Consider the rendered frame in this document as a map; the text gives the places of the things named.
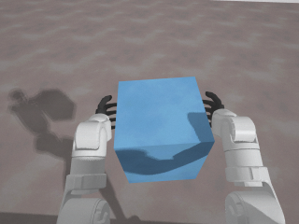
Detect left robot upper arm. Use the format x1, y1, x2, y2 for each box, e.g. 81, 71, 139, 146
57, 198, 110, 224

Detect left robot hand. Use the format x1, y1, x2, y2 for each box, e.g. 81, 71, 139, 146
95, 95, 117, 130

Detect left robot forearm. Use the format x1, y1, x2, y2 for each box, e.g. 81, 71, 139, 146
56, 113, 112, 224

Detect right robot upper arm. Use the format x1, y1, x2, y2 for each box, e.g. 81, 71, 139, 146
225, 190, 285, 224

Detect right robot hand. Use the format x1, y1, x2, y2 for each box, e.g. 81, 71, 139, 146
202, 91, 224, 127

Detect right robot forearm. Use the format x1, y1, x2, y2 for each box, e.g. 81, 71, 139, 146
211, 108, 286, 224

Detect carton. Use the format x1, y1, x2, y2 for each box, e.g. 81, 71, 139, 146
113, 77, 215, 184

